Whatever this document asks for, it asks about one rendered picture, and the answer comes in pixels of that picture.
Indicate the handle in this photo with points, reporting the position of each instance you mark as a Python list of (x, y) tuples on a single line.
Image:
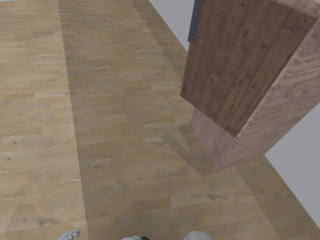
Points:
[(195, 21)]

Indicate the cupboard door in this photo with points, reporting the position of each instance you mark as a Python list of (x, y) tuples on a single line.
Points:
[(243, 47)]

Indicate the robot left hand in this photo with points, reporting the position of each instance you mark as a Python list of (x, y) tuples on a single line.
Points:
[(70, 235)]

